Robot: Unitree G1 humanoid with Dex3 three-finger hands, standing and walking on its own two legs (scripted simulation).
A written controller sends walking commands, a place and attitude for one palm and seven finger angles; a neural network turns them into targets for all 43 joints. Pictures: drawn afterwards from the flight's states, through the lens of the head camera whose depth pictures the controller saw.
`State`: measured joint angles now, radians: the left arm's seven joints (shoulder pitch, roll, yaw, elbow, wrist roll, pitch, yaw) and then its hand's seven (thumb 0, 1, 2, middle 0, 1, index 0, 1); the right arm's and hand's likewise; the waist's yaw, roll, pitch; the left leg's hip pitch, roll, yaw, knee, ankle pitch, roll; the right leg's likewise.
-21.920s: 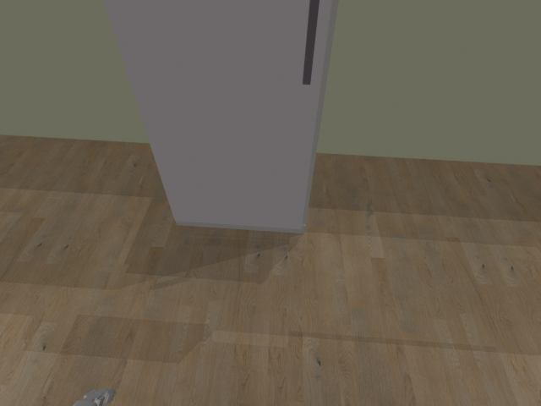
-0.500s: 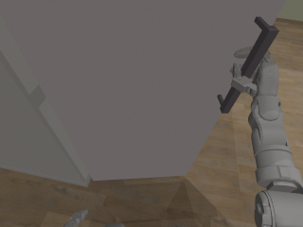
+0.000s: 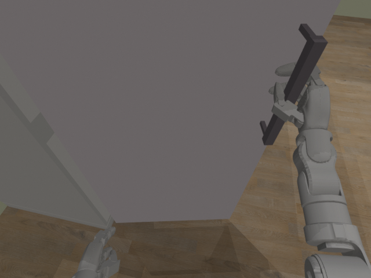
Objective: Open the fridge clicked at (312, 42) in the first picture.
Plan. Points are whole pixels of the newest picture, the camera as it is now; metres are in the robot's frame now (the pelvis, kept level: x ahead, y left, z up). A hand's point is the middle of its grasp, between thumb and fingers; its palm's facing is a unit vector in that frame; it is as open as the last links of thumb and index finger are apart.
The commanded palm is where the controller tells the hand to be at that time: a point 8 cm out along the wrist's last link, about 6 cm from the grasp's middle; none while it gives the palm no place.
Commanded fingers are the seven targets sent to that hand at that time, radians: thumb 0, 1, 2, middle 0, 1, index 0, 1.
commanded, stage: loosen the grip on the handle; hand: right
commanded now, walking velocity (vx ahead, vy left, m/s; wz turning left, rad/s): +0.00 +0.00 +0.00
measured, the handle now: (283, 94) +0.44 -0.17 +0.18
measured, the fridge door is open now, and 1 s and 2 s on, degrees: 76 74 74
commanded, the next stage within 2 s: slip the hand off the handle in 0.64 s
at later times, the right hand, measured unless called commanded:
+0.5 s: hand (278, 107) +0.40 -0.15 +0.18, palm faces +0.13 +0.98 -0.16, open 13.3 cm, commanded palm +0.37 -0.20 +0.18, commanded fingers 0.00 0.55 -0.20 0.28 1.18 0.28 1.18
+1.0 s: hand (296, 109) +0.40 -0.19 +0.17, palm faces +0.17 +0.97 -0.14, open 14.7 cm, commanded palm +0.37 -0.24 +0.17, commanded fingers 0.00 0.55 -0.20 0.25 1.15 0.25 1.15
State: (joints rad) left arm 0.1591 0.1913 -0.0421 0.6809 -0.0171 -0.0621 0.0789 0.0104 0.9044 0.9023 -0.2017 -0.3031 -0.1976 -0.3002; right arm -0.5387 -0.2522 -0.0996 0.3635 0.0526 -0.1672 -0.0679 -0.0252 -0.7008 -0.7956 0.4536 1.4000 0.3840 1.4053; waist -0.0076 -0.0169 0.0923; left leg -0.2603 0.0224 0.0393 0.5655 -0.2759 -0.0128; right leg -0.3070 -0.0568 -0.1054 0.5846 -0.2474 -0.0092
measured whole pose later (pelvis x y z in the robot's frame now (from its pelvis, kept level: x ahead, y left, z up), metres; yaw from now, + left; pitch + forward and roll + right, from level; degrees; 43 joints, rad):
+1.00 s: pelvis +0.02 +0.01 +0.00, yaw +1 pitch +3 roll +0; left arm 0.24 0.24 -0.02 0.66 -0.01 -0.12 0.04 0.01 0.90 0.90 -0.20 -0.30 -0.20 -0.30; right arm -0.42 -0.32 -0.24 0.44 0.08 -0.28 0.05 -0.02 0.56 -0.20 0.29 1.17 0.26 1.16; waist 0.00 -0.01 -0.05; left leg -0.35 0.01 0.03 0.60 -0.31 0.01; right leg -0.38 -0.04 -0.06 0.61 -0.28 0.00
